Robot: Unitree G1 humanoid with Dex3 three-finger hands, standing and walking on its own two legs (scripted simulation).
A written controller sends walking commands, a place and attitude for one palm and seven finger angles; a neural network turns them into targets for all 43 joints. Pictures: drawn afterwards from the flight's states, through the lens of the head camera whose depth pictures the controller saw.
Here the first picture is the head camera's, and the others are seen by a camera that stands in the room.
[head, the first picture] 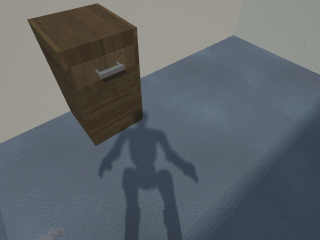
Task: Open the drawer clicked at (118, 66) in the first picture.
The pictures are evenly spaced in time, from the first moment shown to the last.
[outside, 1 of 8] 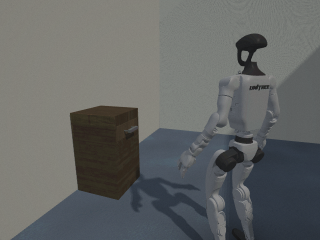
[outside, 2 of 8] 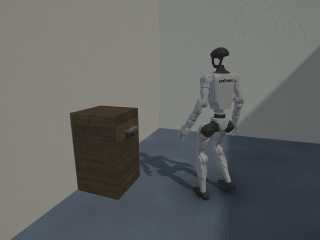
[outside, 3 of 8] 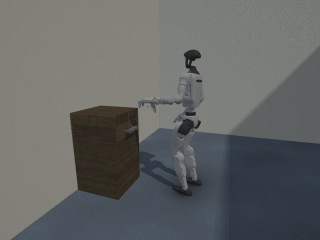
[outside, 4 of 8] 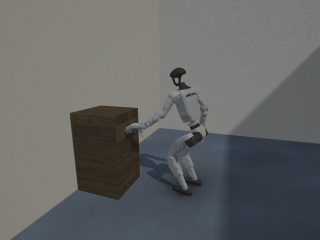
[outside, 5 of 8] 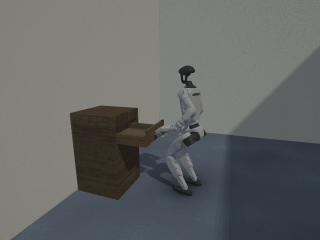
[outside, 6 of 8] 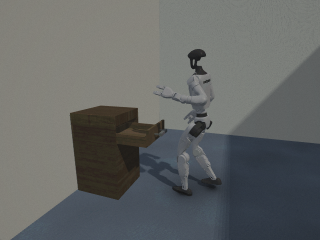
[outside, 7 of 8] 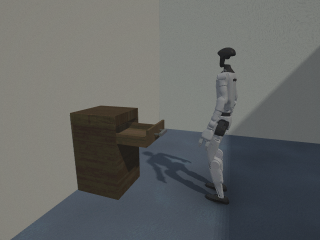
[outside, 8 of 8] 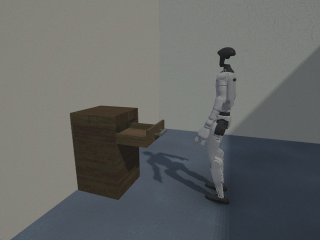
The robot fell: no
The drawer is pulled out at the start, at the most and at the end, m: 0.00 0.30 0.29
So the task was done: yes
